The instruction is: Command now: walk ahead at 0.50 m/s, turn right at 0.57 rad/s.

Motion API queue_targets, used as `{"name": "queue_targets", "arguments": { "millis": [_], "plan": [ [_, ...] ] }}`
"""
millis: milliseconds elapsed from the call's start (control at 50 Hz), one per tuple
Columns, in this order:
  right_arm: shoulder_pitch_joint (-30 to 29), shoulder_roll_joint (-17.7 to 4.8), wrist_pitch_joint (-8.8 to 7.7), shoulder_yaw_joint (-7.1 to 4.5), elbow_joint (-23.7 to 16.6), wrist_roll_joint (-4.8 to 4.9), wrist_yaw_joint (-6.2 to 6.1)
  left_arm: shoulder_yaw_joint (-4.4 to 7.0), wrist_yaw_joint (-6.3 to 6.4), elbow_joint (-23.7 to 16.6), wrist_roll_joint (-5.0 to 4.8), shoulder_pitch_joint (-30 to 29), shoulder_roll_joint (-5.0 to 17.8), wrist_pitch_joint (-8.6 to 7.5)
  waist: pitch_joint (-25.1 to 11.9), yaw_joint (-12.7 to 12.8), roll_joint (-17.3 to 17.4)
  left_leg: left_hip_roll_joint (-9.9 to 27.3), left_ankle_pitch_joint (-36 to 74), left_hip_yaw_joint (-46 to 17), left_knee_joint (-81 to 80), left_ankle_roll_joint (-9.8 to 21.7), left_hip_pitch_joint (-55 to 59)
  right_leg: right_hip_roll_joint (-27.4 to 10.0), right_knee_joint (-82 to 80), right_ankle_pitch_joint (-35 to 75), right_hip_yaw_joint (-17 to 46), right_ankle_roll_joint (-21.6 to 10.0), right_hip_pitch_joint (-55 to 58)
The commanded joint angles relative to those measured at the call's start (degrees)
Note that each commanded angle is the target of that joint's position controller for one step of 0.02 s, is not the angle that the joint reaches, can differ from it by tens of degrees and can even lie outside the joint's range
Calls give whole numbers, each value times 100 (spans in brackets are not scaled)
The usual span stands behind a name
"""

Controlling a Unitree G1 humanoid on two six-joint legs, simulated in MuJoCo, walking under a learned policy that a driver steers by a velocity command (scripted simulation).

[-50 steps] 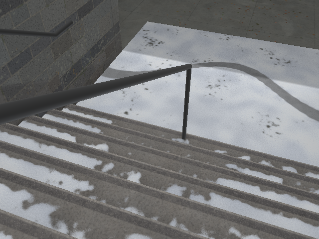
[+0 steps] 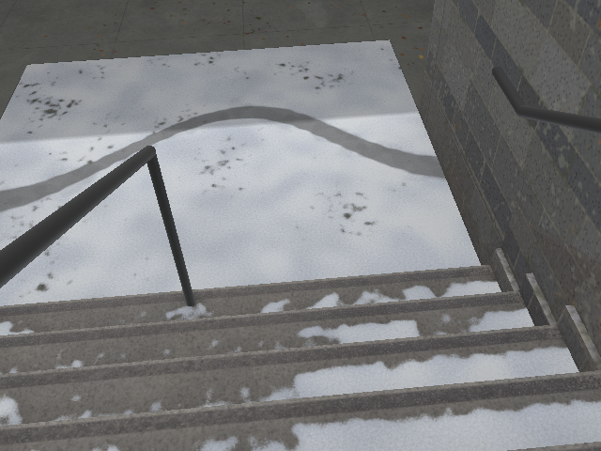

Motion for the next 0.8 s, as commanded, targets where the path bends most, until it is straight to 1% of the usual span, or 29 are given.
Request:
{"name": "queue_targets", "arguments": {
  "millis": [20,60,100,140,160,180,200,220,240,260,280,300,320,340,360,380,400,420,440,460,480,520,620,680,720,740,760,780,800],
  "plan": [
    [-549,-126,-111,63,-487,-28,43,131,6,-517,38,-363,691,-54,597,39,-820,-426,22,393,-641,69,1075,-849,-526,2083,1466,-707,-1330],
    [-686,-107,-201,101,-623,77,29,144,37,-476,163,-100,629,-59,877,268,-759,-369,-154,281,-1822,27,1446,-760,-128,2119,1426,-560,-1024],
    [-230,-137,-281,66,-482,288,-33,151,226,-306,261,64,589,8,986,218,-643,28,341,-50,-3089,83,1734,-750,713,2193,1478,-527,-364],
    [1059,-274,-308,-43,-53,291,-135,157,201,-193,270,123,677,65,610,-238,-164,76,375,317,-3829,195,2964,-562,2550,2559,1087,-541,-232],
    [2132,-480,-261,-122,300,193,-143,170,71,-154,178,192,664,55,24,-649,194,-6,473,676,-2755,224,4688,-415,4044,1821,640,-407,-1322],
    [2922,-792,-239,-178,512,64,-89,221,-5,-112,-68,977,344,-10,-748,-479,1386,1107,2637,-376,-937,760,6721,147,6543,-2258,67,-154,-3234],
    [3224,-705,-208,-150,486,186,65,196,121,-164,-156,1272,501,-10,-1299,-563,1183,1883,1695,-1158,-214,1048,7425,-199,7740,-2362,-215,-148,-4499],
    [3199,-489,-167,-118,421,355,147,154,138,-187,56,883,532,19,-1030,-633,653,1837,603,-1292,-742,1035,6611,-508,7929,-1657,-340,-149,-4899],
    [2682,-913,-246,-244,320,322,68,167,94,-555,182,-179,725,58,-575,-859,1139,2248,-2892,-2483,-2009,1943,5966,-575,7445,-675,-565,-55,-5788],
    [2392,-485,-216,-133,393,402,28,257,74,-634,339,-987,921,168,401,-734,159,1946,-3778,-2496,-2537,1927,4572,-833,6805,50,-307,16,-5776],
    [2457,-511,-254,-64,505,297,1,246,45,-647,329,-1329,817,273,912,-681,322,1847,-3471,-2495,-2404,1918,3466,-897,6226,35,-148,81,-5516],
    [2205,-234,-375,66,577,193,-6,257,51,-573,234,-1483,672,276,1238,-346,-215,1314,-2752,-1830,-2123,1429,2622,-937,5039,1024,285,92,-5239],
    [2179,-204,-469,96,632,266,-33,237,-6,-272,263,-1058,543,368,1131,-78,64,1134,-2522,-1545,-2093,1233,2055,-944,4247,1481,288,191,-4656],
    [1767,-236,-508,153,478,377,-83,223,-123,-368,263,-1319,490,404,1153,142,45,664,-2750,-837,-2535,1028,1004,-917,2542,2457,-7,407,-3561],
    [1849,-472,-539,95,538,392,-111,216,-189,-270,354,-1354,360,423,928,84,570,652,-2005,-844,-2583,1133,979,-914,2159,3054,-385,447,-3001],
    [2069,-547,-506,57,625,436,-148,183,-210,-117,393,-1289,269,468,642,107,740,690,-1103,-798,-2482,1174,1237,-984,2168,3257,-632,470,-2710],
    [2177,-641,-495,21,642,429,-149,211,-200,74,318,-887,278,513,292,201,840,808,-784,-914,-2221,1134,1655,-984,2608,3882,-581,401,-2697],
    [2445,-307,-498,57,874,523,-193,264,-206,-1,285,-1326,420,489,567,63,554,750,-1428,-1010,-1949,1061,2372,-1203,2214,4272,-8,341,-3579],
    [2368,-207,-508,97,789,599,-218,297,-237,-142,220,-1808,561,401,705,11,89,413,-2470,-742,-1792,938,2393,-1121,1118,4905,-69,294,-3637],
    [2512,-200,-500,95,809,455,-211,265,-293,-179,247,-2290,458,296,705,-214,174,360,-3002,-867,-1779,952,2441,-1116,865,5257,-347,265,-3546],
    [2315,-224,-508,103,756,399,-260,209,-329,-305,345,-2572,471,139,706,-246,146,207,-3371,-611,-1720,960,2297,-1159,122,5949,-536,309,-3117],
    [2357,-215,-437,150,836,308,-261,170,-400,-357,390,-2975,278,64,808,-522,-2,146,-4056,-513,-1538,979,1745,-1201,-148,6239,-899,358,-2213],
    [3111,-58,-243,208,1255,69,-249,85,-373,-872,67,-3765,186,-129,1332,-1444,281,78,-2324,-581,-302,1134,3075,-1251,-1846,5163,-985,510,-2528],
    [3127,-208,-64,171,1356,58,-359,89,-253,-634,67,-2902,277,-182,1124,-1317,80,96,-1100,-471,731,1161,3205,-1282,-2545,4524,-1059,361,-1345],
    [3137,-223,25,218,1521,0,-421,196,-224,-72,54,-1440,533,-138,647,-551,-420,43,-1148,-431,2612,1227,2929,-1389,-3314,4707,-1165,117,104],
    [3056,-371,-22,155,1563,72,-336,281,-243,241,111,-508,734,-71,160,-91,-973,-392,-2683,63,4167,1051,1919,-1508,-3158,5073,-1194,96,1680],
    [3483,-49,-72,106,1504,332,-325,284,-326,316,142,193,962,-69,-838,-198,-1483,-891,-7469,308,6507,763,-292,-2778,-579,8197,-10,-479,4218],
    [3425,-359,-134,100,1200,571,-437,340,-383,319,-14,629,1139,-25,-1933,145,-1071,-680,-7449,209,7116,666,-1567,-3730,-75,7438,1021,-1214,5490],
    [2530,-379,-152,133,887,472,-409,411,-307,110,-47,246,1164,-1,-1510,272,-1015,-363,-6616,504,6447,600,-2576,-3891,-1293,3504,1575,-1753,4762]
  ]
}}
